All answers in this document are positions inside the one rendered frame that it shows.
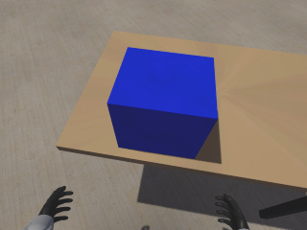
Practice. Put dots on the table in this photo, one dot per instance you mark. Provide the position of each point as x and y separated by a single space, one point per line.
260 136

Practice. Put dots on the robot left hand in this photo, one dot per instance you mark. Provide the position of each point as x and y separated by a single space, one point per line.
50 207

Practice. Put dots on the carton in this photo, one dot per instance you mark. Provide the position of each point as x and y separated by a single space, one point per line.
163 102

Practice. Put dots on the left robot forearm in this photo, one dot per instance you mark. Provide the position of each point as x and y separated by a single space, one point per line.
41 222

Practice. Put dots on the robot right hand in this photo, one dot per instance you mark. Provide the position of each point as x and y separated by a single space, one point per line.
237 220

